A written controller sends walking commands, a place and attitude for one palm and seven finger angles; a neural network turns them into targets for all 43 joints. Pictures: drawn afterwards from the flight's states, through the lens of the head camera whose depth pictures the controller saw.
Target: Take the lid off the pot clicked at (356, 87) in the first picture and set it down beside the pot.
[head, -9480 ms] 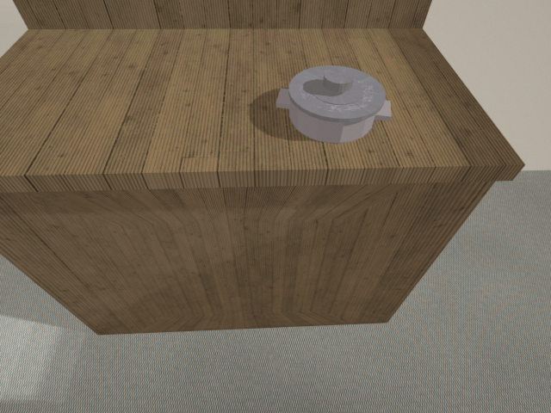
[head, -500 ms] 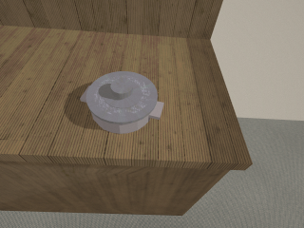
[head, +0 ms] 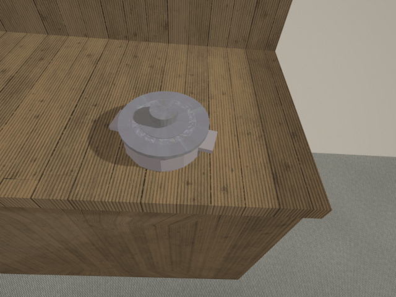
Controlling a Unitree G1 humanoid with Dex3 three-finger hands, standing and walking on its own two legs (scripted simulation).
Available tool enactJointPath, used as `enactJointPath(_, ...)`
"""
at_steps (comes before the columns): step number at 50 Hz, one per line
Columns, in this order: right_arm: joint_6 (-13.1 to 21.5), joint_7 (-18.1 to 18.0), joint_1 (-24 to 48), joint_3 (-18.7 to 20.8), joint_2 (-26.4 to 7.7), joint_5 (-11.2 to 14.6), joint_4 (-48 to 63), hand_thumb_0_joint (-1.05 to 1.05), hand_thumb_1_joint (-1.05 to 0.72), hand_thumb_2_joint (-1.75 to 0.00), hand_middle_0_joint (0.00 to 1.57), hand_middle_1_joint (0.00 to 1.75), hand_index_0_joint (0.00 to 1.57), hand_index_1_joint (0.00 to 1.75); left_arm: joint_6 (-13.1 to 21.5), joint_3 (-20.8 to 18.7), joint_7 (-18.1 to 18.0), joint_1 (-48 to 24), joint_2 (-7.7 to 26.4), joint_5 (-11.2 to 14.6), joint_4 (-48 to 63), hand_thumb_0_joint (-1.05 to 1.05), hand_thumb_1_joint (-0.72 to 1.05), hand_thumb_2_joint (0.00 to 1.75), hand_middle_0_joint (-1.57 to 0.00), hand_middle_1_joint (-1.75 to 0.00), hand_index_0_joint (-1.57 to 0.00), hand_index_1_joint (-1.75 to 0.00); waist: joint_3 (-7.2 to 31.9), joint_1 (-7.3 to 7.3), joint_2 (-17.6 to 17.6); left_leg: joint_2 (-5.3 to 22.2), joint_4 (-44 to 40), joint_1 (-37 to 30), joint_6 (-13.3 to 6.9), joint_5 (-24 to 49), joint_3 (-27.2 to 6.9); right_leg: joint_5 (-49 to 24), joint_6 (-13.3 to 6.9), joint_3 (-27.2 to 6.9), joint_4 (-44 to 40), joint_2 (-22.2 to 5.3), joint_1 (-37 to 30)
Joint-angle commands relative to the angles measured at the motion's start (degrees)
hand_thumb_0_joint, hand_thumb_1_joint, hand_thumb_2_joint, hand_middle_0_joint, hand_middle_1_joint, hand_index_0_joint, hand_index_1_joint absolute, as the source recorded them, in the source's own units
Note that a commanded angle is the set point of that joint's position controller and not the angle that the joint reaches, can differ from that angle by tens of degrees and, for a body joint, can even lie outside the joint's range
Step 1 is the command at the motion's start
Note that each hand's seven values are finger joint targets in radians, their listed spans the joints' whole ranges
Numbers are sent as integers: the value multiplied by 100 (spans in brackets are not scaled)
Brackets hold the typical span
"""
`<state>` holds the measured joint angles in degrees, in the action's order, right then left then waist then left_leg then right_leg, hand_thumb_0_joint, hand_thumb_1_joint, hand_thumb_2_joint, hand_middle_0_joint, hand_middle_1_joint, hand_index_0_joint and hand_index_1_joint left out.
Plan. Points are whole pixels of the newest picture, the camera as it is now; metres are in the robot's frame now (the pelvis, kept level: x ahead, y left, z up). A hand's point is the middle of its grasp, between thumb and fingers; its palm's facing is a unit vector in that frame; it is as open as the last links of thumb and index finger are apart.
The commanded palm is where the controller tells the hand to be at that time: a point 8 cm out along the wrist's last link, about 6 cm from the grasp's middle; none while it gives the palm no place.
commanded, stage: shuffle to correct the standing spot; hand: left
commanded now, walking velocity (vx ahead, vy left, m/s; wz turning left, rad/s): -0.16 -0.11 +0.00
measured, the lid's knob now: (164, 112) +0.41 +0.10 +0.15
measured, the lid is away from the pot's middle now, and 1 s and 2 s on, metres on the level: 0.00 0.00 0.00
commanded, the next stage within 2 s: come to a stop and stand still in 0.22 s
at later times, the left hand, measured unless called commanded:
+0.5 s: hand out of the picture -0.03 +0.13 -0.19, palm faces -0.01 -0.98 -0.19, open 7.4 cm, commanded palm none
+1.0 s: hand out of the picture -0.05 +0.19 -0.18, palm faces +0.02 -0.97 -0.24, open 7.4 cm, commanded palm none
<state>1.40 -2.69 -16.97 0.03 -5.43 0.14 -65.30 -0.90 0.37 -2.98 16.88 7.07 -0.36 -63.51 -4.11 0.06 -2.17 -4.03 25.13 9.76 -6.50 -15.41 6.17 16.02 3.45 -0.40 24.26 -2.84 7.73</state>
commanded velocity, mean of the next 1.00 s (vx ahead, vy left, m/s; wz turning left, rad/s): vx -0.02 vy -0.01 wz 0.02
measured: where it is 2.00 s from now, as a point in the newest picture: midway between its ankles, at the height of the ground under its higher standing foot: outside the picture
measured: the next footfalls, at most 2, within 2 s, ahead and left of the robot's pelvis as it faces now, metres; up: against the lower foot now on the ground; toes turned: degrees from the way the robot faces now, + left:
none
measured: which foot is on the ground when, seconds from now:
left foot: down 0.00-1.00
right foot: down 0.00-1.00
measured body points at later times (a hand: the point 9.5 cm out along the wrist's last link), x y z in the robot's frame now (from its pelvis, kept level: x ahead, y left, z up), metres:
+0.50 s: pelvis -0.06 -0.04 -0.01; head -0.03 -0.03 +0.44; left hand -0.03 +0.18 -0.17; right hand -0.02 -0.28 -0.16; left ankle -0.06 +0.04 -0.73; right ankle -0.07 -0.15 -0.74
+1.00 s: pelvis -0.07 +0.00 -0.01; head -0.05 +0.01 +0.44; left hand -0.05 +0.25 -0.16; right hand -0.05 -0.23 -0.16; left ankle -0.08 +0.05 -0.74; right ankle -0.07 -0.15 -0.74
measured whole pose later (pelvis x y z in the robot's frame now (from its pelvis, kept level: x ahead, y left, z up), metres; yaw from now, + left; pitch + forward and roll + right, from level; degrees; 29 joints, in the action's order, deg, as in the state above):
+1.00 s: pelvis -0.07 +0.00 -0.01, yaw +0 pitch -1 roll -1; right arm 0.0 -1.5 -15.7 0.3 -10.0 -0.6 -58.8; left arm -1.1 -0.2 -2.8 15.8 11.0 -0.6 -59.1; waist -2.4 0.1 1.0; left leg -4.3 31.6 12.8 -6.3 -18.3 4.0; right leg 16.6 1.5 2.0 31.0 -3.1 13.5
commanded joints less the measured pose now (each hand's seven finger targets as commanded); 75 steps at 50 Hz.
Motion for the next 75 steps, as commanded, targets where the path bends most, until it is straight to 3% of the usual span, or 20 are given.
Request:
enactJointPath(1, 23, -45, -334, 151, -660, 6, 254, 0, -90, -90, 20, 30, 20, 30, -8, -92, -45, 569, 437, -2, 144, 0, 90, 90, -20, -30, -20, -30, 31, 27, 286, 1398, -468, -376, 141, 2746, -1195, -670, -226, -57, 31, -227, 533)
enactJointPath(7, -56, -55, -117, 279, -757, -44, 523, 0, -90, -90, 20, 30, 20, 30, -155, -191, -60, 441, 505, -54, 389, 0, 90, 90, -20, -30, -20, -30, 244, -7, 755, 1864, -503, -4, -289, 2830, -1472, 739, -215, -4, 1324, -82, 882)
enactJointPath(11, -113, -28, 167, 354, -876, -100, 750, 0, -90, -90, 20, 30, 20, 30, -204, -236, -47, 397, 494, -84, 510, 0, 90, 90, -20, -30, -20, -30, 346, 48, 468, 2042, -462, 437, -487, 2429, -1612, 975, -267, -34, 1793, -10, 860)
enactJointPath(15, -235, 11, 194, 448, -1022, -86, 925, 0, -90, -90, 20, 30, 20, 30, -189, -214, -36, 489, 543, -124, 675, 0, 90, 90, -20, -30, -20, -30, 416, 32, 551, 1845, 99, 546, -214, 2056, -1526, 8, -313, 177, 634, -11, 521)
enactJointPath(16, -260, 21, 171, 469, -988, -70, 1003, 0, -90, -90, 20, 30, 20, 30, -182, -218, -34, 463, 627, -127, 739, 0, 90, 90, -20, -30, -20, -30, 326, 15, 327, 1693, 329, 785, -76, 1837, -1471, -572, -367, 135, 247, -43, 335)
enactJointPath(17, -281, 39, 130, 456, -880, -50, 1066, 0, -90, -90, 20, 30, 20, 30, -140, -215, -46, 444, 676, -143, 804, 0, 90, 90, -20, -30, -20, -30, 394, -32, 34, 1336, 720, 884, 115, 1290, -1177, -1416, -494, -118, 93, -297, 317)
enactJointPath(18, -305, 62, 73, 429, -723, -40, 1078, 0, -90, -90, 20, 30, 20, 30, -71, -203, -58, 358, 747, -139, 853, 0, 90, 90, -20, -30, -20, -30, 637, -107, -812, 826, 1279, 812, 362, 430, -641, -1752, -742, -699, -43, -673, 403)
enactJointPath(19, -343, 80, 15, 391, -565, -45, 1060, 0, -90, -90, 20, 30, 20, 30, 6, -178, -51, 216, 843, -99, 934, 0, 90, 90, -20, -30, -20, -30, 711, -159, -1165, 465, 1750, 738, 579, -517, -312, -1482, -1086, -1181, -460, -1146, 596)
enactJointPath(21, -358, 114, 71, 321, -469, -77, 983, 0, -90, -90, 20, 30, 20, 30, 80, -126, -19, -49, 968, -93, 1021, 0, 90, 90, -20, -30, -20, -30, 543, -207, -446, 461, 2140, 605, 679, -996, -475, -295, -1408, -1401, -867, -1279, 1080)
enactJointPath(22, -335, 137, 84, 293, -481, -94, 936, 0, -90, -90, 20, 30, 20, 30, 95, -143, -2, -121, 1006, -85, 1026, 0, 90, 90, -20, -30, -20, -30, 275, -207, -208, 494, 2044, 652, 680, -892, -495, 155, -1342, -1366, -906, -1184, 1229)
enactJointPath(26, -201, 163, -51, 208, -556, -66, 777, 0, -90, -90, 20, 30, 20, 30, 155, -171, 47, -38, 1052, -48, 939, 0, 90, 90, -20, -30, -20, -30, -225, -93, -337, 664, 683, 489, 649, -209, -541, 278, -1003, -1096, -836, -876, 1117)
enactJointPath(31, -13, 117, -35, 120, -709, -76, 689, 0, -90, -90, 20, 30, 20, 30, 111, -166, 47, 136, 857, -3, 810, 0, 90, 90, -20, -30, -20, -30, 230, 150, 991, 1124, -350, 403, 317, 1082, -1173, -797, -572, -201, -4, -255, 187)
enactJointPath(34, -24, 102, -39, 113, -778, -64, 701, 0, -90, -90, 20, 30, 20, 30, 98, -117, 42, 233, 746, -30, 694, 0, 90, 90, -20, -30, -20, -30, 162, 151, 552, 1107, -475, 444, 287, 562, -1194, -618, -506, -106, -115, -267, 160)
enactJointPath(35, 40, 117, 623, 99, -1108, -31, 1069, 0, -90, -90, 20, 30, 20, 30, 245, -101, -156, 739, 938, -67, 343, 0, 90, 90, -20, -30, -20, -30, 149, 311, 940, 929, 658, 455, 566, 934, -742, -2157, -589, -443, -123, -649, 310)
enactJointPath(36, -57, 120, 273, 103, -874, -33, 1021, 0, -90, -90, 20, 30, 20, 30, 204, -153, -92, 331, 1171, -4, 458, 0, 90, 90, -20, -30, -20, -30, 469, 1, 1024, 698, 497, 256, 675, 1023, -806, -2249, -859, -576, 204, -801, 288)
enactJointPath(37, -67, 107, -27, 100, -870, -93, 1022, 0, -90, -90, 20, 30, 20, 30, 206, -159, -67, 161, 1213, 36, 604, 0, 90, 90, -20, -30, -20, -30, 844, -85, 718, 823, 358, 182, 550, 612, -931, -1207, -876, -461, 308, -720, 296)
enactJointPath(40, -81, 127, 32, 133, -1015, -93, 1072, 0, -90, -90, 20, 30, 20, 30, 153, -106, -24, -24, 935, -34, 695, 0, 90, 90, -20, -30, -20, -30, 189, -45, -21, 955, -22, 762, 338, 28, -1273, -27, -690, -177, 271, -356, 643)
enactJointPath(47, -10, 110, 50, 137, -1133, -93, 1047, 0, -90, -90, 20, 30, 20, 30, 94, -123, -7, 67, 850, -27, 710, 0, 90, 90, -20, -30, -20, -30, 133, 22, 386, 1090, -489, 542, 259, 602, -1569, -201, -577, 65, 483, -169, 573)
enactJointPath(57, 23, 82, 129, 118, -1128, -76, 882, 0, -90, -90, 20, 30, 20, 30, 80, -141, -2, 138, 840, -27, 664, 0, 90, 90, -20, -30, -20, -30, 185, 29, 142, 1039, -520, 140, 295, 1177, -1421, -531, -514, 7, 259, -260, 449)
enactJointPath(75, 45, 36, 108, 91, -998, -58, 566, 0, -90, -90, 20, 30, 20, 30, 85, -131, 2, 210, 738, -26, 437, 0, 90, 90, -20, -30, -20, -30, 181, 34, 296, 989, -422, -152, 292, 1831, -1234, -926, -459, -28, 95, -360, 264)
